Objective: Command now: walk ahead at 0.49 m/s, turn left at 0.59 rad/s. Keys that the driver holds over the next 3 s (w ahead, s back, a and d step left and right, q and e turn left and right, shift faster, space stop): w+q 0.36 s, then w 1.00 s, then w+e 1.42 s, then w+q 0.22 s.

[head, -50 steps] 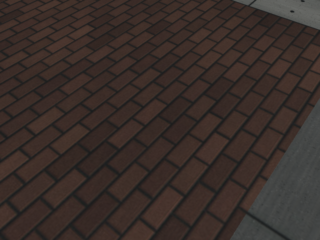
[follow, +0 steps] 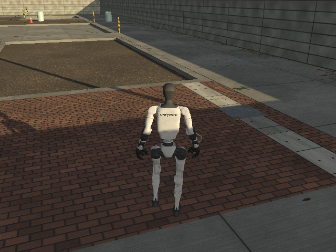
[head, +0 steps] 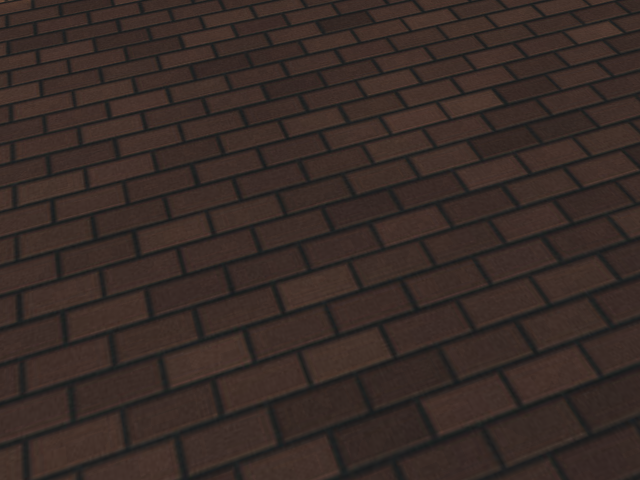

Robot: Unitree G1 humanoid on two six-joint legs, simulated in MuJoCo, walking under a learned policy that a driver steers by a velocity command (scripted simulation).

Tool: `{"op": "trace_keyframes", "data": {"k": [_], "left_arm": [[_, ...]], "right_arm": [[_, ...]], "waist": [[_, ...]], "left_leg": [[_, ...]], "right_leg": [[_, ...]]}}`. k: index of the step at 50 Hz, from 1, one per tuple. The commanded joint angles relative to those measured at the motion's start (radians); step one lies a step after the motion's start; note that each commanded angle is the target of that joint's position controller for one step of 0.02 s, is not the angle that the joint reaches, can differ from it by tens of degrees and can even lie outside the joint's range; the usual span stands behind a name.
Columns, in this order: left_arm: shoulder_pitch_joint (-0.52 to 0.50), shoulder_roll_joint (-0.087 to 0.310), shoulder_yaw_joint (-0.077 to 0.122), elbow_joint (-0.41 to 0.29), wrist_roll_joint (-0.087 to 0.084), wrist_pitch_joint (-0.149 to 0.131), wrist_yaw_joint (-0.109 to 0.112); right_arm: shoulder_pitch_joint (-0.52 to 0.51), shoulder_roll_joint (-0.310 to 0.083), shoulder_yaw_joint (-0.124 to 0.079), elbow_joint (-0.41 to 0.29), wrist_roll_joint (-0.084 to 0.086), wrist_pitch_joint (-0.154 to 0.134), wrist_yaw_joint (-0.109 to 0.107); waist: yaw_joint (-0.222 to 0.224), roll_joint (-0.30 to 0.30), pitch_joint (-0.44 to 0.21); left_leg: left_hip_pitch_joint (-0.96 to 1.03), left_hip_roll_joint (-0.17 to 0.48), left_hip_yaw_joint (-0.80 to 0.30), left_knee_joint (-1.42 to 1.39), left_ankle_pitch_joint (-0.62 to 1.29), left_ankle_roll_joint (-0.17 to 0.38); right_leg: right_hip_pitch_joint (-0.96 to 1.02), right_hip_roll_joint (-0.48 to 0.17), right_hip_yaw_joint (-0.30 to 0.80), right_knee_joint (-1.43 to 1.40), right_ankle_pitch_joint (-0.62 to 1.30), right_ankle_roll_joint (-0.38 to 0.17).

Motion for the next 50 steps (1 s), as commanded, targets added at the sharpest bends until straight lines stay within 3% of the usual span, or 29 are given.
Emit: {"op": "trace_keyframes", "data": {"k": [1,6,9,11,13,14,15,16,17,18,19,20,22,23,25,28,32,36,38,40,41,42,43,44,45,46,47,48,50], "left_arm": [[0.022,0.076,0.011,-0.034,-0.002,-0.025,-0.005],[0.076,0.096,0.011,-0.003,-0.003,-0.017,-0.001],[0.131,0.123,0.015,0.022,-0.002,-0.004,0.01],[0.156,0.139,0.017,0.041,0.0,0.011,0.019],[0.166,0.173,0.022,0.056,0.002,0.028,0.027],[0.166,0.188,0.025,0.058,0.002,0.038,0.029],[0.155,0.19,0.023,0.048,-0.001,0.044,0.03],[0.169,0.133,0.008,0.002,-0.012,0.041,0.021],[0.123,0.099,0.005,-0.075,-0.011,0.031,0.004],[-0.008,0.159,0.017,-0.107,-0.003,0.021,0.0],[-0.03,0.123,0.003,-0.111,-0.017,0.01,-0.003],[-0.001,0.111,-0.002,-0.088,-0.014,0.007,-0.001],[0.053,0.095,-0.004,-0.063,0.02,0.043,-0.007],[0.068,0.088,-0.004,-0.056,0.029,0.06,-0.012],[0.044,0.075,-0.005,-0.06,0.029,0.074,-0.024],[-0.086,0.075,-0.005,-0.096,0.023,0.077,-0.028],[-0.221,0.07,-0.01,-0.131,0.014,0.072,-0.031],[-0.342,0.069,-0.016,-0.171,0.009,0.065,-0.035],[-0.356,0.076,-0.015,-0.182,0.008,0.059,-0.036],[-0.278,0.087,-0.009,-0.16,0.006,0.051,-0.03],[-0.187,0.104,0.0,-0.13,0.004,0.047,-0.02],[-0.029,0.122,0.012,-0.077,0.007,0.038,-0.008],[0.142,0.177,0.028,-0.039,0.028,0.029,0.007],[0.221,0.3,0.061,-0.03,0.048,0.029,0.007],[0.161,0.226,0.047,-0.023,0.006,0.04,-0.006],[0.043,0.176,0.033,-0.036,-0.008,0.042,-0.009],[-0.02,0.116,0.019,-0.042,-0.005,0.037,-0.015],[-0.035,0.094,0.011,-0.033,-0.004,0.03,-0.014],[-0.024,0.07,0.001,-0.003,-0.006,0.017,-0.013]], "right_arm": [[-0.015,-0.003,0.008,-0.071,-0.001,0.003,0.017],[-0.2,0.023,0.03,-0.128,0.008,-0.008,0.035],[-0.285,0.02,0.035,-0.16,0.006,-0.008,0.042],[-0.298,0.012,0.032,-0.17,-0.001,-0.007,0.038],[-0.234,-0.007,0.022,-0.155,-0.006,-0.008,0.027],[-0.134,-0.028,0.01,-0.126,-0.008,-0.014,0.021],[0.038,-0.063,-0.01,-0.068,-0.018,-0.022,0.009],[0.168,-0.161,-0.041,-0.045,-0.027,-0.022,-0.01],[0.139,-0.237,-0.059,-0.068,0.011,-0.013,-0.019],[0.179,-0.216,-0.057,-0.06,0.02,0.0,-0.03],[0.134,-0.167,-0.045,-0.038,0.026,-0.003,-0.041],[0.089,-0.111,-0.029,-0.031,0.029,-0.012,-0.042],[0.022,-0.062,-0.008,-0.035,0.031,-0.033,-0.041],[0.03,-0.055,-0.003,-0.029,0.034,-0.046,-0.038],[0.068,-0.069,-0.005,0.001,0.04,-0.061,-0.033],[0.132,-0.08,-0.005,0.035,0.041,-0.066,-0.031],[0.205,-0.081,0.0,0.071,0.041,-0.072,-0.034],[0.267,-0.083,0.008,0.109,0.029,-0.073,-0.046],[0.273,-0.096,0.008,0.125,0.023,-0.072,-0.054],[0.237,-0.113,0.007,0.131,0.019,-0.073,-0.062],[0.224,-0.125,0.005,0.135,0.015,-0.073,-0.062],[0.21,-0.129,0.005,0.139,0.016,-0.071,-0.06],[0.213,-0.106,0.014,0.122,0.022,-0.075,-0.058],[0.346,-0.005,0.033,0.11,0.065,-0.075,-0.049],[0.307,-0.084,0.017,0.125,0.029,-0.076,-0.051],[0.218,-0.086,0.013,0.102,0.024,-0.074,-0.047],[0.163,-0.073,0.019,0.091,0.021,-0.077,-0.041],[0.144,-0.055,0.021,0.088,0.017,-0.069,-0.036],[0.173,-0.027,0.029,0.102,0.001,-0.044,-0.024]], "waist": [[-0.022,-0.11,0.008],[0.017,-0.119,0.041],[0.043,-0.121,0.065],[0.041,-0.125,0.06],[0.006,-0.153,0.004],[-0.037,-0.156,-0.058],[-0.113,-0.119,-0.154],[-0.15,0.012,-0.282],[-0.104,0.18,-0.355],[-0.155,0.032,-0.292],[-0.113,-0.006,-0.173],[-0.057,-0.063,-0.097],[0.014,-0.061,-0.067],[0.022,-0.047,-0.07],[0.025,-0.035,-0.047],[-0.011,-0.022,0.012],[-0.057,-0.002,0.029],[-0.093,0.002,0.063],[-0.084,0.007,0.075],[-0.035,0.015,0.049],[0.003,0.021,-0.001],[0.076,-0.007,-0.086],[0.14,-0.061,-0.203],[0.096,-0.302,-0.348],[0.079,-0.202,-0.31],[0.03,-0.141,-0.132],[0.017,-0.073,-0.059],[-0.005,-0.083,-0.017],[-0.04,-0.119,-0.005]], "left_leg": [[-0.124,0.051,-0.031,-0.033,0.102,-0.011],[-0.066,0.04,0.069,-0.322,0.272,-0.006],[-0.045,0.03,0.121,-0.441,0.215,0.015],[-0.01,-0.003,0.155,-0.498,0.121,0.043],[0.111,-0.075,0.194,-0.532,0.01,0.082],[0.231,-0.116,0.195,-0.566,-0.017,0.109],[0.465,-0.133,0.164,-0.632,0.012,0.143],[0.787,0.095,-0.153,-0.659,-0.165,0.222],[0.965,0.333,-0.69,-0.8,-0.108,0.339],[0.939,0.308,-0.614,-0.831,0.053,0.327],[0.817,0.288,-0.452,-0.832,0.193,0.298],[0.667,0.238,-0.354,-0.848,0.327,0.249],[0.515,0.159,-0.238,-0.882,0.418,0.205],[0.482,0.143,-0.215,-0.897,0.458,0.204],[0.45,0.12,-0.173,-0.938,0.466,0.199],[0.469,0.104,-0.148,-0.979,0.444,0.171],[0.561,0.105,-0.129,-0.975,0.472,0.136],[0.655,0.134,-0.13,-0.958,0.508,0.134],[0.695,0.161,-0.135,-0.938,0.566,0.13],[0.699,0.162,-0.11,-0.858,0.772,0.105],[0.697,0.152,-0.097,-0.755,0.914,0.091],[0.659,0.114,-0.062,-0.569,0.94,0.074],[0.485,0.072,-0.038,-0.308,0.683,0.061],[0.135,-0.12,0.04,0.114,0.036,0.004],[0.021,-0.126,-0.07,0.197,-0.237,0.025],[-0.022,-0.058,-0.071,0.192,-0.148,0.028],[-0.004,-0.018,-0.056,0.134,-0.083,0.028],[0.025,0.014,-0.043,0.08,-0.06,0.024],[0.098,0.035,-0.017,0.024,-0.034,0.003]], "right_leg": [[0.051,-0.298,0.183,-0.214,0.213,-0.118],[0.071,-0.26,0.021,-0.2,0.318,-0.078],[0.16,-0.288,-0.011,-0.179,0.364,-0.071],[0.234,-0.303,-0.041,-0.112,0.521,-0.062],[0.28,-0.31,-0.081,0.058,0.842,-0.051],[0.269,-0.31,-0.096,0.214,0.912,-0.047],[0.162,-0.292,-0.117,0.443,0.807,-0.025],[-0.15,-0.248,-0.12,0.77,0.401,0.016],[-0.504,-0.041,-0.01,1.083,-0.343,0.07],[-0.621,-0.075,0.14,1.1,-0.26,0.066],[-0.617,-0.127,0.151,1.031,-0.164,0.055],[-0.538,-0.16,0.15,0.916,-0.131,0.052],[-0.409,-0.18,0.157,0.819,-0.133,0.063],[-0.379,-0.173,0.146,0.8,-0.126,0.067],[-0.39,-0.169,0.13,0.737,-0.064,0.076],[-0.473,-0.174,0.121,0.607,0.071,0.083],[-0.513,-0.152,0.113,0.442,0.2,0.071],[-0.515,-0.114,0.093,0.313,0.206,0.039],[-0.483,-0.094,0.091,0.261,0.156,0.011],[-0.341,-0.05,0.077,0.21,0.078,-0.025],[-0.22,-0.011,0.062,0.195,0.036,-0.043],[-0.028,0.01,0.053,0.136,0.061,-0.068],[0.235,-0.138,0.206,0.127,-0.003,-0.113],[0.521,-0.442,0.71,0.063,-0.092,-0.264],[0.451,-0.439,0.881,-0.066,-0.117,-0.261],[0.287,-0.407,0.7,-0.081,-0.159,-0.236],[0.164,-0.366,0.583,-0.117,-0.091,-0.212],[0.088,-0.318,0.49,-0.143,-0.021,-0.182],[-0.002,-0.264,0.377,-0.181,0.106,-0.155]]}}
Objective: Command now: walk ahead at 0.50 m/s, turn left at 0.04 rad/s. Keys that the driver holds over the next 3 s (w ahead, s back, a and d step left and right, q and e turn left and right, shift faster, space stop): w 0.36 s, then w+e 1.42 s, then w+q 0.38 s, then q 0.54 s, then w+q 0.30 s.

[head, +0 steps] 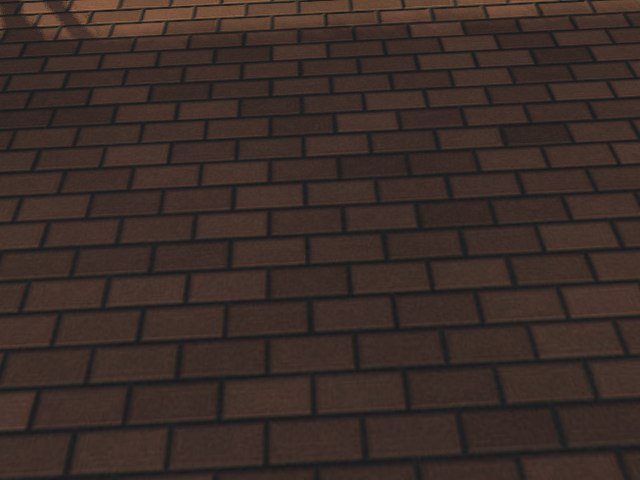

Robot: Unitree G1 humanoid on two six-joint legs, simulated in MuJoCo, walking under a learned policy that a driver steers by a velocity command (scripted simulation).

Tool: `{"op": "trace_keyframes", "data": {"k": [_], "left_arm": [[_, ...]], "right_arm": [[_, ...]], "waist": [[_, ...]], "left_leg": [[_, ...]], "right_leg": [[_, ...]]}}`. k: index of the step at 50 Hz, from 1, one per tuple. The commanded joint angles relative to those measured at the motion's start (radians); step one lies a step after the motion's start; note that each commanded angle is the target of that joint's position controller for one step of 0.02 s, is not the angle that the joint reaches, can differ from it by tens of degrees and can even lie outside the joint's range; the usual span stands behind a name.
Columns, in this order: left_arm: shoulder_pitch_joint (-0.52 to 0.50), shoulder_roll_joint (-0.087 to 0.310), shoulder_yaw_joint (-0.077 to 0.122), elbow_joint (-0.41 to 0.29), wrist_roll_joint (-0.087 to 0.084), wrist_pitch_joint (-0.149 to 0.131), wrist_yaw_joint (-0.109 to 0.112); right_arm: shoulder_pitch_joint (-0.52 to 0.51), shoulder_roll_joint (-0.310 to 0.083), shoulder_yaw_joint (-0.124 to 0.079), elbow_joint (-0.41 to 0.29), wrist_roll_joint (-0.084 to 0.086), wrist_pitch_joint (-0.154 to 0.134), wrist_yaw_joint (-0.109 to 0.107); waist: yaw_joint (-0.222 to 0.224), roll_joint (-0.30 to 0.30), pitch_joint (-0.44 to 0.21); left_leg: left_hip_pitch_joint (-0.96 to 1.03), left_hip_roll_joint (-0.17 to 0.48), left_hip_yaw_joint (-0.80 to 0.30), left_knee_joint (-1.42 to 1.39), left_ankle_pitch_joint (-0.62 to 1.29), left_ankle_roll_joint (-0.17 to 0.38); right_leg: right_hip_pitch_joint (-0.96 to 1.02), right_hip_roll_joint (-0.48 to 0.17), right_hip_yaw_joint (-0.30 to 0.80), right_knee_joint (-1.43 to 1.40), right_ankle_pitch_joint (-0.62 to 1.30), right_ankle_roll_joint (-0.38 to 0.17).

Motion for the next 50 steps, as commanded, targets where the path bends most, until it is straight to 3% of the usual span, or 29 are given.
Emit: {"op": "trace_keyframes", "data": {"k": [1,3,8,14,17,18,19,20,21,22,23,24,26,31,36,41,44,46,47,48,49,50], "left_arm": [[0.081,0.073,0.013,0.002,-0.008,-0.03,-0.001],[0.115,0.094,0.018,0.028,-0.012,-0.039,-0.003],[0.192,0.089,0.013,0.075,-0.018,-0.038,-0.003],[0.276,0.106,0.012,0.125,-0.006,-0.031,0.012],[0.249,0.123,0.015,0.136,0.002,-0.024,0.024],[0.236,0.129,0.016,0.139,0.002,-0.02,0.025],[0.234,0.115,0.01,0.14,-0.002,-0.018,0.023],[0.225,0.08,-0.004,0.102,-0.012,-0.022,0.02],[0.353,-0.018,-0.022,0.094,-0.047,-0.018,0.016],[0.266,0.113,0.012,0.111,-0.017,-0.008,0.026],[0.194,0.103,0.016,0.088,-0.019,-0.012,0.019],[0.168,0.078,0.012,0.088,-0.019,-0.012,0.015],[0.184,0.05,0.012,0.102,0.006,0.015,0.001],[0.076,0.023,0.017,0.061,0.009,0.051,-0.022],[-0.1,0.004,0.005,-0.005,0.007,0.047,-0.032],[-0.229,0.006,-0.005,-0.064,0.014,0.043,-0.041],[-0.177,0.028,0.007,-0.059,0.018,0.044,-0.036],[-0.016,0.063,0.029,-0.015,0.019,0.038,-0.028],[0.135,0.105,0.052,0.031,0.027,0.029,-0.018],[0.216,0.22,0.087,0.04,0.036,0.028,-0.001],[0.177,0.281,0.098,0.02,0.008,0.04,-0.002],[0.152,0.253,0.092,0.025,-0.007,0.049,0.004]], "right_arm": [[0.063,-0.048,-0.008,-0.036,-0.014,0.013,0.016],[0.002,-0.039,-0.004,-0.055,-0.013,0.021,0.021],[-0.22,-0.019,0.011,-0.118,-0.004,0.018,0.025],[-0.373,-0.026,0.016,-0.159,0.002,0.011,0.022],[-0.319,-0.047,0.004,-0.146,-0.001,0.0,0.014],[-0.221,-0.06,-0.006,-0.112,-0.003,-0.007,0.007],[-0.058,-0.089,-0.021,-0.057,-0.014,-0.02,-0.003],[0.127,-0.171,-0.044,-0.028,-0.039,-0.029,-0.018],[0.149,-0.248,-0.067,-0.02,-0.035,-0.018,-0.016],[0.079,-0.173,-0.055,-0.034,0.0,-0.008,-0.01],[-0.02,-0.118,-0.038,-0.044,0.005,-0.011,-0.008],[-0.067,-0.074,-0.028,-0.045,0.003,-0.019,-0.005],[-0.083,-0.034,-0.017,-0.027,0.009,-0.032,-0.013],[-0.01,-0.055,-0.024,0.012,0.017,-0.06,-0.02],[0.04,-0.049,-0.019,0.039,0.014,-0.057,-0.026],[0.12,-0.074,-0.025,0.076,0.009,-0.043,-0.041],[0.102,-0.107,-0.033,0.077,0.004,-0.028,-0.05],[0.085,-0.138,-0.044,0.068,0.002,-0.009,-0.05],[0.067,-0.144,-0.046,0.053,0.006,-0.003,-0.044],[0.085,-0.068,-0.029,0.004,0.018,-0.007,-0.034],[0.038,-0.06,-0.032,-0.065,0.022,-0.019,-0.016],[-0.082,-0.097,-0.036,-0.088,0.012,-0.031,-0.011]], "waist": [[-0.009,-0.095,-0.028],[-0.01,-0.09,-0.004],[0.035,-0.089,0.034],[0.077,-0.098,0.044],[0.034,-0.105,0.02],[-0.009,-0.102,-0.03],[-0.074,-0.065,-0.119],[-0.137,0.033,-0.256],[-0.077,0.255,-0.367],[-0.076,0.048,-0.27],[-0.04,0.031,-0.138],[-0.017,0.008,-0.077],[0.028,0.04,-0.031],[0.043,0.028,0.006],[0.016,0.026,0.049],[-0.018,0.028,0.067],[0.023,0.059,0.019],[0.091,0.067,-0.08],[0.165,0.018,-0.159],[0.169,-0.141,-0.262],[0.123,-0.245,-0.319],[0.135,-0.09,-0.196]], "left_leg": [[-0.138,0.083,-0.014,-0.009,0.054,-0.019],[-0.2,0.106,0.009,-0.067,0.113,-0.037],[-0.258,0.116,0.066,-0.352,0.299,-0.069],[-0.224,0.075,0.089,-0.554,0.304,-0.042],[-0.115,0.033,0.098,-0.62,0.182,0.003],[0.008,0.0,0.111,-0.66,0.164,0.024],[0.236,0.003,0.096,-0.708,0.195,0.054],[0.506,0.229,-0.146,-0.719,0.118,0.11],[0.726,0.487,-0.59,-0.83,0.06,0.239],[0.618,0.434,-0.563,-0.869,-0.011,0.198],[0.475,0.393,-0.4,-0.904,0.027,0.163],[0.367,0.35,-0.292,-0.947,0.117,0.13],[0.252,0.283,-0.137,-0.992,0.204,0.074],[0.251,0.26,0.033,-1.037,0.345,0.063],[0.282,0.231,0.159,-1.032,0.445,0.048],[0.424,0.277,0.229,-0.972,0.607,0.042],[0.492,0.292,0.277,-0.809,0.988,0.029],[0.476,0.294,0.291,-0.527,1.093,0.026],[0.35,0.273,0.303,-0.282,0.925,-0.002],[0.033,0.19,0.304,0.07,0.371,-0.045],[-0.291,-0.027,0.124,0.325,-0.227,-0.087],[-0.405,0.053,-0.001,0.31,-0.128,-0.074]], "right_leg": [[0.099,-0.269,0.297,-0.303,0.15,-0.135],[0.105,-0.256,0.245,-0.336,0.19,-0.141],[0.154,-0.201,0.146,-0.35,0.3,-0.109],[0.31,-0.255,0.147,-0.293,0.417,-0.103],[0.373,-0.278,0.14,-0.179,0.63,-0.086],[0.371,-0.264,0.125,-0.063,0.738,-0.073],[0.286,-0.221,0.098,0.128,0.702,-0.054],[0.077,-0.168,0.065,0.424,0.379,-0.034],[-0.265,0.013,0.024,0.76,-0.346,0.001],[-0.341,-0.042,0.143,0.811,-0.312,-0.016],[-0.344,-0.081,0.156,0.78,-0.211,-0.021],[-0.309,-0.113,0.153,0.735,-0.15,-0.016],[-0.24,-0.14,0.146,0.683,-0.107,0.004],[-0.347,-0.158,0.119,0.641,0.025,0.032],[-0.385,-0.145,0.063,0.396,0.182,0.04],[-0.355,-0.112,-0.025,0.212,0.145,-0.011],[-0.239,-0.037,-0.077,0.178,0.003,-0.07],[-0.051,0.034,-0.087,0.133,-0.084,-0.121],[0.168,0.031,-0.028,0.042,-0.064,-0.16],[0.445,-0.232,0.34,0.004,-0.154,-0.253],[0.588,-0.406,0.862,-0.175,-0.111,-0.381],[0.518,-0.378,0.722,-0.205,-0.078,-0.339]]}}
Over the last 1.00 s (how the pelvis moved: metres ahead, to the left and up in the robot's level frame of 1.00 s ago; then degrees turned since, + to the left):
0.56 0.10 -0.01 19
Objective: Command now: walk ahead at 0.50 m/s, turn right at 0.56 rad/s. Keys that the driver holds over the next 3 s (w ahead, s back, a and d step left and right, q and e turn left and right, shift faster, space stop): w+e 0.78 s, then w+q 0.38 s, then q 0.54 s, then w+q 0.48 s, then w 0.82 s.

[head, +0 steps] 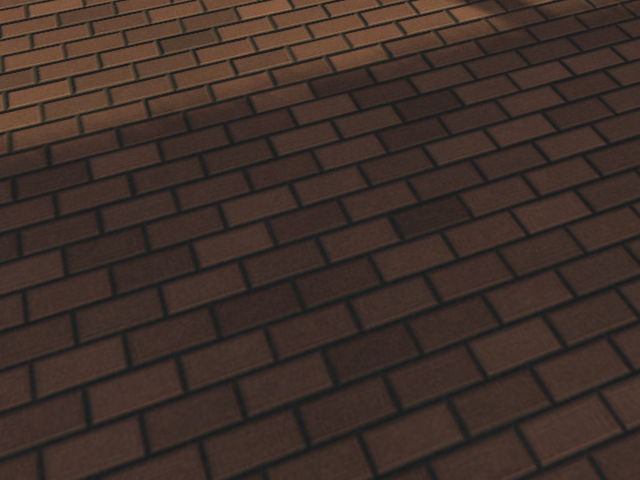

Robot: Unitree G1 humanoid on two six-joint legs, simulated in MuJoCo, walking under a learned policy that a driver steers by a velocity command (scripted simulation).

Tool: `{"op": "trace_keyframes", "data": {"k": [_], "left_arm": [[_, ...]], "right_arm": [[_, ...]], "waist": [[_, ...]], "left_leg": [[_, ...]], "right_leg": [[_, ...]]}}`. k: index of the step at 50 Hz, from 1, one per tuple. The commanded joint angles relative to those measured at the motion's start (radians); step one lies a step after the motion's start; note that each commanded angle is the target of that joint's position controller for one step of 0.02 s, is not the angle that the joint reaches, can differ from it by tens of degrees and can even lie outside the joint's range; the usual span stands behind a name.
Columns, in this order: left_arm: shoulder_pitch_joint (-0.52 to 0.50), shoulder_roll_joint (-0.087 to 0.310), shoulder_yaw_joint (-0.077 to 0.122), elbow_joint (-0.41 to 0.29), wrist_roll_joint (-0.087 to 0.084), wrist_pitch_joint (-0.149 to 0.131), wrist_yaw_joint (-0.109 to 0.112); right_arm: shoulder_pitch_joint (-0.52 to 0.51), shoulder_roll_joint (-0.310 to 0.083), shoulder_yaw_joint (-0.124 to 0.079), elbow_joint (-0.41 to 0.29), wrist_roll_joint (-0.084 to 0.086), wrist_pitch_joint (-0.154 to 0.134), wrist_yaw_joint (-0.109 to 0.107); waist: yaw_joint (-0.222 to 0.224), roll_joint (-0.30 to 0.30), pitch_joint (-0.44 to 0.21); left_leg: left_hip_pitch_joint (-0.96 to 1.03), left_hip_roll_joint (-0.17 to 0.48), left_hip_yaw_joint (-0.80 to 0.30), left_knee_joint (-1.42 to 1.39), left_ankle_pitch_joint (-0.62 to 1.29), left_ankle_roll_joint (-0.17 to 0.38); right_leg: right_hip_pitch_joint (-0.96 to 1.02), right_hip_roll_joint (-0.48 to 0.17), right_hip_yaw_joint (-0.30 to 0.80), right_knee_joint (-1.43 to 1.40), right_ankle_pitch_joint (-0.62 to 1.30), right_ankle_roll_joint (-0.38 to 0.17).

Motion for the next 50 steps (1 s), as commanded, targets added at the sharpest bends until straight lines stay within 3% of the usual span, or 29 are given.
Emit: {"op": "trace_keyframes", "data": {"k": [1,2,3,4,6,8,11,16,19,21,23,24,25,26,27,28,29,31,34,40,42,46,47,48,49,50], "left_arm": [[0.242,0.214,0.064,0.03,-0.026,0.013,0.027],[0.194,0.168,0.053,0.026,-0.025,0.007,0.028],[0.165,0.142,0.044,0.023,-0.033,-0.001,0.032],[0.153,0.129,0.037,0.017,-0.035,-0.011,0.033],[0.185,0.146,0.038,0.025,-0.039,-0.031,0.03],[0.228,0.17,0.044,0.029,-0.037,-0.036,0.029],[0.3,0.171,0.043,0.033,-0.035,-0.032,0.028],[0.383,0.177,0.042,0.035,-0.027,-0.027,0.036],[0.401,0.19,0.044,0.031,-0.017,-0.026,0.044],[0.358,0.209,0.048,0.015,-0.015,-0.027,0.052],[0.295,0.232,0.052,-0.003,-0.016,-0.035,0.043],[0.284,0.211,0.047,-0.011,-0.026,-0.044,0.032],[0.333,0.108,0.021,-0.048,-0.051,-0.05,0.027],[0.408,0.116,0.019,-0.072,-0.048,-0.044,0.029],[0.382,0.17,0.025,-0.033,-0.018,-0.025,0.037],[0.313,0.165,0.025,-0.033,-0.01,-0.019,0.025],[0.289,0.143,0.022,-0.041,-0.01,-0.014,0.016],[0.278,0.125,0.018,-0.047,0.007,0.01,-0.002],[0.214,0.111,0.013,-0.084,0.004,0.027,-0.019],[0.012,0.073,-0.01,-0.158,0.001,0.021,-0.04],[-0.046,0.051,-0.024,-0.173,0.003,0.014,-0.043],[-0.104,0.075,-0.027,-0.186,0.015,0.003,-0.03],[-0.081,0.083,-0.024,-0.179,0.017,-0.004,-0.024],[0.002,0.094,-0.018,-0.151,0.02,-0.015,-0.017],[0.166,0.12,-0.005,-0.092,0.031,-0.03,-0.005],[0.344,0.202,0.018,-0.056,0.053,-0.04,0.012]], "right_arm": [[-0.127,-0.133,-0.022,-0.169,0.01,-0.049,0.017],[-0.103,-0.127,-0.023,-0.151,0.007,-0.05,0.014],[-0.09,-0.123,-0.023,-0.15,-0.013,-0.034,0.012],[-0.066,-0.112,-0.02,-0.144,-0.028,-0.013,0.015],[-0.076,-0.099,-0.019,-0.158,-0.034,0.016,0.022],[-0.145,-0.096,-0.017,-0.188,-0.032,0.027,0.026],[-0.278,-0.108,-0.016,-0.237,-0.027,0.031,0.028],[-0.433,-0.108,-0.003,-0.297,-0.019,0.021,0.038],[-0.488,-0.118,0.004,-0.333,-0.011,0.008,0.041],[-0.428,-0.142,0.0,-0.329,-0.007,-0.002,0.038],[-0.215,-0.188,-0.02,-0.268,-0.005,-0.016,0.02],[-0.069,-0.227,-0.034,-0.241,-0.016,-0.029,0.006],[0.056,-0.314,-0.052,-0.249,-0.043,-0.029,-0.012],[-0.005,-0.338,-0.061,-0.25,-0.033,-0.013,-0.007],[-0.094,-0.236,-0.044,-0.272,-0.023,-0.002,-0.001],[-0.144,-0.16,-0.026,-0.277,-0.015,-0.002,0.002],[-0.165,-0.133,-0.017,-0.27,-0.018,-0.003,0.004],[-0.138,-0.131,-0.014,-0.239,-0.012,-0.019,0.003],[-0.097,-0.145,-0.021,-0.213,0.002,-0.046,0.014],[-0.033,-0.147,-0.024,-0.171,-0.003,-0.047,0.02],[-0.002,-0.155,-0.023,-0.149,-0.002,-0.047,0.023],[0.067,-0.197,-0.028,-0.095,0.006,-0.025,0.024],[0.069,-0.209,-0.03,-0.086,0.004,-0.019,0.023],[0.067,-0.219,-0.031,-0.078,0.005,-0.014,0.022],[0.062,-0.206,-0.025,-0.075,0.011,-0.01,0.022],[0.049,-0.155,-0.008,-0.115,0.016,-0.014,0.026]], "waist": [[0.094,-0.021,-0.113],[0.042,0.04,-0.054],[0.008,0.039,-0.039],[-0.01,0.019,-0.055],[-0.019,0.003,-0.066],[-0.001,-0.017,-0.051],[0.049,-0.046,-0.025],[0.107,-0.067,-0.023],[0.118,-0.08,-0.018],[0.073,-0.091,-0.025],[-0.026,-0.069,-0.115],[-0.097,-0.012,-0.211],[-0.11,0.141,-0.372],[-0.025,0.34,-0.422],[0.0,0.136,-0.252],[-0.004,0.027,-0.138],[0.013,0.026,-0.082],[0.029,0.092,-0.049],[0.032,0.093,-0.052],[-0.004,0.073,-0.015],[-0.016,0.078,-0.002],[-0.022,0.085,0.009],[-0.007,0.09,-0.008],[0.035,0.088,-0.054],[0.108,0.052,-0.148],[0.175,-0.051,-0.29]], "left_leg": [[-0.613,0.001,-0.195,0.34,0.109,0.011],[-0.547,0.033,-0.196,0.24,0.149,0.008],[-0.483,0.048,-0.2,0.179,0.157,-0.005],[-0.429,0.054,-0.201,0.141,0.165,-0.018],[-0.42,0.048,-0.183,0.088,0.179,-0.042],[-0.464,0.046,-0.17,0.01,0.244,-0.06],[-0.547,0.037,-0.169,-0.126,0.348,-0.071],[-0.578,-0.009,-0.176,-0.312,0.437,-0.06],[-0.536,-0.04,-0.179,-0.407,0.421,-0.038],[-0.401,-0.06,-0.191,-0.486,0.379,-0.013],[-0.09,-0.11,-0.17,-0.555,0.326,0.025],[0.14,-0.027,-0.24,-0.592,0.307,0.058],[0.395,0.256,-0.557,-0.627,0.105,0.117],[0.438,0.389,-0.973,-0.767,0.068,0.21],[0.287,0.353,-0.87,-0.769,-0.043,0.203],[0.152,0.297,-0.7,-0.786,-0.007,0.186],[0.064,0.248,-0.571,-0.818,0.102,0.159],[-0.013,0.194,-0.407,-0.848,0.271,0.139],[0.002,0.199,-0.296,-0.882,0.425,0.156],[0.034,0.157,-0.101,-0.904,0.534,0.144],[0.016,0.15,-0.072,-0.913,0.55,0.138],[0.127,0.184,-0.114,-0.85,0.716,0.148],[0.152,0.186,-0.118,-0.789,0.834,0.144],[0.16,0.174,-0.112,-0.677,0.951,0.134],[0.094,0.129,-0.081,-0.489,0.928,0.113],[-0.104,0.079,-0.059,-0.21,0.598,0.091]], "right_leg": [[0.529,-0.377,0.625,-0.39,0.04,-0.219],[0.411,-0.322,0.531,-0.404,0.158,-0.167],[0.335,-0.271,0.456,-0.411,0.246,-0.139],[0.298,-0.239,0.409,-0.415,0.3,-0.128],[0.273,-0.204,0.37,-0.416,0.39,-0.128],[0.266,-0.184,0.363,-0.43,0.383,-0.114],[0.316,-0.175,0.391,-0.435,0.361,-0.086],[0.431,-0.179,0.431,-0.386,0.419,-0.07],[0.474,-0.198,0.469,-0.336,0.492,-0.061],[0.446,-0.206,0.489,-0.294,0.537,-0.029],[0.37,-0.155,0.465,-0.101,0.698,0.017],[0.267,-0.088,0.419,0.114,0.588,0.04],[0.072,0.003,0.316,0.422,0.149,0.069],[-0.136,0.08,0.246,0.592,-0.335,0.076],[-0.2,-0.017,0.254,0.661,-0.252,0.072],[-0.187,-0.052,0.237,0.629,-0.168,0.078],[-0.162,-0.082,0.225,0.58,-0.131,0.085],[-0.127,-0.113,0.205,0.544,-0.107,0.101],[-0.185,-0.129,0.194,0.522,-0.042,0.112],[-0.233,-0.139,0.147,0.254,0.161,0.132],[-0.151,-0.119,0.112,0.105,0.181,0.122],[-0.074,-0.098,0.042,-0.046,0.071,0.091],[-0.025,-0.079,0.036,-0.076,0.026,0.08],[0.086,-0.052,0.033,-0.128,0.014,0.066],[0.307,-0.045,0.039,-0.19,0.065,0.044],[0.582,-0.258,0.253,-0.203,-0.024,0.001]]}}
Over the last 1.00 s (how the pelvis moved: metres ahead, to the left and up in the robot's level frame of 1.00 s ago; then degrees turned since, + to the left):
0.53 -0.02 -0.02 -19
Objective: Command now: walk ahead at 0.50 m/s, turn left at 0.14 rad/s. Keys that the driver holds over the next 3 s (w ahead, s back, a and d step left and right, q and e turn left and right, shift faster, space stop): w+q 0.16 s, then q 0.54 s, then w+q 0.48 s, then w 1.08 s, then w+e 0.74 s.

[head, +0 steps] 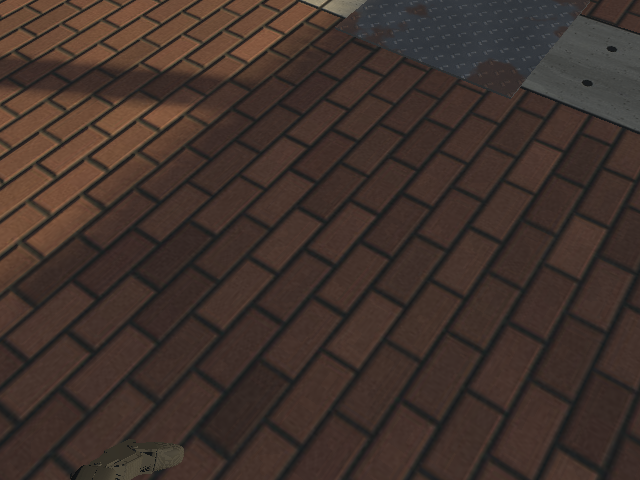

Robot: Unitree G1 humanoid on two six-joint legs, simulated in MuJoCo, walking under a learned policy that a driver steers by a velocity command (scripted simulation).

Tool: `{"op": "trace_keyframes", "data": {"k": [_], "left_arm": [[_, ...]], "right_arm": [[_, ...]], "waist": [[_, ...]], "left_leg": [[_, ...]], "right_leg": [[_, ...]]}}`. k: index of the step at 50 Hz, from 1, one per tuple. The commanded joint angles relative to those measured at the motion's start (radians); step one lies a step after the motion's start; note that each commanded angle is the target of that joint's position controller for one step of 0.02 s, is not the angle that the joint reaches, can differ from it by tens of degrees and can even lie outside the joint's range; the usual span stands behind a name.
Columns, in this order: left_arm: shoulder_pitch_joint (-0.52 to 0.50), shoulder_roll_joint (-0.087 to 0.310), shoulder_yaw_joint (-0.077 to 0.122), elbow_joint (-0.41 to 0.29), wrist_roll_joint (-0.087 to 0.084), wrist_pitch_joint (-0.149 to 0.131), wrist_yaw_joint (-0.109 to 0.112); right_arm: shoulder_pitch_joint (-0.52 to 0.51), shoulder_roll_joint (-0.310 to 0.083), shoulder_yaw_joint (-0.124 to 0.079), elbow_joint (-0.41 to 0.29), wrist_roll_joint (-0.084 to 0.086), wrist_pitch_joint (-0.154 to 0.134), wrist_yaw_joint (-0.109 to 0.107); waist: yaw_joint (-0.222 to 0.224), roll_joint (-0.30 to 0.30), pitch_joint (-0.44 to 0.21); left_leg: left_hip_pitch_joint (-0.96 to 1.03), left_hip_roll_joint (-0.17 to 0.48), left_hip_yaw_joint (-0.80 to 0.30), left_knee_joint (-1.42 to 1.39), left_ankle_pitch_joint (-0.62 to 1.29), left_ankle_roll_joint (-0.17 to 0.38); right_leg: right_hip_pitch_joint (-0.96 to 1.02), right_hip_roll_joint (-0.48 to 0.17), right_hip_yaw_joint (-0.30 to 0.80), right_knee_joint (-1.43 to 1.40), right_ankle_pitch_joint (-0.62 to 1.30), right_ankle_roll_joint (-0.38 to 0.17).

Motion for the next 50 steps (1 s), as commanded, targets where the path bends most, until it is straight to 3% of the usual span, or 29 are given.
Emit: {"op": "trace_keyframes", "data": {"k": [1,2,3,4,6,8,10,12,16,19,21,22,23,24,25,26,28,29,30,33,35,36,39,43,46,47,48,49,50], "left_arm": [[0.45,0.309,0.091,0.064,0.017,-0.018,0.045],[0.425,0.27,0.089,0.058,-0.017,-0.013,0.05],[0.348,0.201,0.067,0.065,-0.023,-0.017,0.05],[0.297,0.139,0.052,0.069,-0.027,-0.024,0.046],[0.247,0.086,0.037,0.074,-0.036,-0.037,0.05],[0.264,0.088,0.04,0.089,-0.04,-0.056,0.053],[0.273,0.099,0.044,0.103,-0.046,-0.068,0.059],[0.285,0.096,0.044,0.116,-0.048,-0.067,0.066],[0.288,0.109,0.047,0.131,-0.05,-0.054,0.075],[0.31,0.142,0.059,0.145,-0.053,-0.039,0.082],[0.297,0.166,0.071,0.143,-0.056,-0.025,0.09],[0.288,0.172,0.075,0.138,-0.056,-0.013,0.09],[0.291,0.174,0.076,0.135,-0.058,-0.004,0.086],[0.346,0.116,0.062,0.103,-0.047,0.0,0.08],[0.419,0.083,0.055,0.066,-0.058,0.019,0.075],[0.373,0.113,0.053,0.08,-0.032,0.033,0.075],[0.258,0.109,0.055,0.066,-0.037,0.035,0.077],[0.249,0.116,0.058,0.057,-0.026,0.044,0.079],[0.274,0.112,0.057,0.066,-0.017,0.059,0.078],[0.292,0.089,0.053,0.068,-0.027,0.08,0.077],[0.254,0.091,0.053,0.054,-0.029,0.086,0.08],[0.237,0.098,0.055,0.046,-0.024,0.086,0.077],[0.188,0.12,0.06,0.024,-0.021,0.081,0.066],[0.171,0.113,0.055,0.012,-0.028,0.053,0.06],[0.257,0.113,0.051,0.027,-0.045,0.033,0.062],[0.331,0.112,0.052,0.047,-0.052,0.027,0.068],[0.442,0.123,0.056,0.08,-0.05,0.02,0.082],[0.472,0.21,0.075,0.092,-0.043,0.014,0.101],[0.376,0.287,0.086,0.042,-0.025,0.012,0.108]], "right_arm": [[0.05,-0.016,0.005,-0.121,0.029,-0.01,0.006],[-0.018,-0.139,-0.032,-0.096,0.01,0.006,-0.01],[-0.066,-0.129,-0.036,-0.108,0.014,0.004,-0.006],[-0.07,-0.107,-0.033,-0.097,0.016,0.004,-0.003],[-0.04,-0.086,-0.036,-0.07,-0.011,0.03,0.007],[-0.057,-0.065,-0.04,-0.076,-0.014,0.049,0.021],[-0.107,-0.051,-0.042,-0.095,-0.017,0.059,0.025],[-0.15,-0.041,-0.039,-0.116,-0.022,0.062,0.026],[-0.274,-0.014,-0.019,-0.164,-0.021,0.06,0.04],[-0.279,-0.042,-0.024,-0.183,-0.033,0.06,0.043],[-0.221,-0.071,-0.035,-0.179,-0.039,0.055,0.037],[-0.155,-0.086,-0.044,-0.164,-0.042,0.046,0.031],[-0.068,-0.118,-0.057,-0.142,-0.05,0.03,0.018],[-0.048,-0.235,-0.084,-0.15,-0.044,0.019,0.002],[-0.057,-0.329,-0.111,-0.17,-0.003,0.037,0.001],[-0.086,-0.293,-0.11,-0.195,0.029,0.058,-0.002],[-0.21,-0.169,-0.072,-0.205,0.014,0.08,-0.015],[-0.236,-0.143,-0.066,-0.207,0.016,0.084,-0.019],[-0.249,-0.13,-0.062,-0.21,0.01,0.084,-0.02],[-0.244,-0.17,-0.074,-0.215,-0.002,0.071,-0.01],[-0.236,-0.184,-0.08,-0.219,-0.003,0.076,-0.01],[-0.225,-0.184,-0.081,-0.219,-0.002,0.08,-0.011],[-0.218,-0.197,-0.088,-0.228,-0.007,0.092,-0.009],[-0.199,-0.211,-0.097,-0.225,-0.014,0.089,-0.005],[-0.257,-0.205,-0.099,-0.243,-0.013,0.091,0.004],[-0.303,-0.196,-0.099,-0.256,-0.011,0.095,0.007],[-0.358,-0.175,-0.095,-0.277,-0.009,0.095,0.003],[-0.33,-0.105,-0.082,-0.282,0.005,0.09,-0.004],[-0.295,-0.048,-0.06,-0.305,0.007,0.075,-0.006]], "waist": [[0.192,-0.271,-0.382],[0.213,-0.099,-0.322],[0.166,-0.082,-0.182],[0.134,-0.07,-0.105],[0.084,-0.102,-0.048],[0.066,-0.081,-0.038],[0.051,-0.062,-0.003],[0.045,-0.067,0.008],[0.073,-0.095,0.016],[0.076,-0.096,-0.013],[0.053,-0.097,-0.05],[0.026,-0.072,-0.09],[-0.022,0.003,-0.147],[0.009,0.173,-0.214],[0.051,0.286,-0.362],[0.024,0.1,-0.359],[0.065,0.016,-0.103],[0.085,0.042,-0.067],[0.098,0.062,-0.079],[0.105,0.058,-0.133],[0.089,0.079,-0.128],[0.078,0.094,-0.137],[0.059,0.145,-0.115],[0.05,0.132,-0.1],[0.104,0.146,-0.085],[0.152,0.138,-0.065],[0.217,0.113,-0.032],[0.203,-0.108,-0.019],[0.149,-0.236,-0.042]], "left_leg": [[-0.609,-0.063,-0.06,0.728,-0.135,0.078],[-0.658,-0.035,-0.209,0.811,-0.096,0.095],[-0.67,0.004,-0.229,0.793,-0.008,0.104],[-0.644,0.031,-0.217,0.743,0.051,0.099],[-0.578,0.051,-0.206,0.703,0.111,0.079],[-0.58,0.046,-0.197,0.71,0.157,0.069],[-0.625,0.046,-0.183,0.692,0.208,0.051],[-0.646,0.042,-0.162,0.626,0.264,0.037],[-0.537,0.006,-0.087,0.331,0.407,0.049],[-0.48,-0.028,-0.056,0.245,0.359,0.085],[-0.415,-0.067,-0.044,0.207,0.269,0.122],[-0.347,-0.094,-0.043,0.15,0.272,0.144],[-0.219,-0.096,-0.075,0.036,0.436,0.172],[-0.025,0.142,-0.352,0.085,0.948,0.228],[0.157,0.352,-0.742,0.043,1.219,0.448],[0.098,0.33,-0.684,-0.018,0.95,0.442],[-0.164,0.215,-0.544,-0.106,0.61,0.348],[-0.232,0.164,-0.497,-0.123,0.573,0.308],[-0.274,0.131,-0.464,-0.13,0.562,0.284],[-0.287,0.097,-0.452,-0.128,0.542,0.261],[-0.283,0.085,-0.48,-0.145,0.397,0.249],[-0.28,0.074,-0.509,-0.174,0.201,0.248],[-0.272,0.077,-0.617,-0.244,-0.145,0.249],[-0.271,0.074,-0.67,-0.241,-0.197,0.246],[-0.403,0.036,-0.666,-0.232,-0.219,0.226],[-0.492,0.002,-0.643,-0.213,-0.218,0.196],[-0.618,-0.069,-0.584,-0.158,-0.232,0.125],[-0.765,-0.164,-0.441,0.135,-0.232,0.067],[-0.869,-0.24,-0.303,0.422,-0.103,0.057]], "right_leg": [[0.826,-0.462,0.622,-0.182,-0.125,-0.179],[0.713,-0.43,0.6,-0.203,-0.091,-0.164],[0.59,-0.372,0.433,-0.222,-0.033,-0.131],[0.482,-0.324,0.327,-0.266,0.027,-0.097],[0.364,-0.258,0.192,-0.324,0.051,-0.051],[0.338,-0.251,0.13,-0.355,0.116,-0.056],[0.332,-0.254,0.047,-0.348,0.349,-0.065],[0.331,-0.244,-0.036,-0.319,0.511,-0.07],[0.309,-0.206,-0.156,-0.269,0.546,-0.056],[0.386,-0.239,-0.163,-0.167,0.637,-0.043],[0.423,-0.25,-0.162,-0.022,0.738,-0.03],[0.426,-0.237,-0.168,0.119,0.707,-0.017],[0.375,-0.195,-0.185,0.337,0.538,0.026],[0.153,-0.103,-0.188,0.628,-0.075,0.074],[-0.091,0.088,-0.045,0.897,-0.579,0.115],[-0.13,0.012,0.084,0.907,-0.522,0.113],[-0.153,-0.04,0.089,0.775,-0.374,0.111],[-0.12,-0.054,0.094,0.702,-0.33,0.112],[-0.068,-0.046,0.087,0.674,-0.298,0.114],[-0.03,-0.021,0.089,0.604,-0.272,0.121],[-0.053,-0.018,0.097,0.538,-0.26,0.128],[-0.06,-0.02,0.1,0.504,-0.252,0.132],[-0.083,-0.009,0.098,0.415,-0.256,0.143],[-0.027,0.021,0.096,0.288,-0.293,0.126],[0.185,0.068,0.08,0.107,-0.358,0.076],[0.314,0.084,0.061,-0.023,-0.317,0.051],[0.476,0.078,0.041,-0.211,-0.25,0.027],[0.578,-0.116,0.235,-0.332,-0.402,0.007],[0.533,-0.408,0.642,-0.435,-0.654,-0.059]]}}
Over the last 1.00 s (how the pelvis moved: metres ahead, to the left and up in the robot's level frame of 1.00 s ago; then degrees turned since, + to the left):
0.51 -0.10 0.01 -29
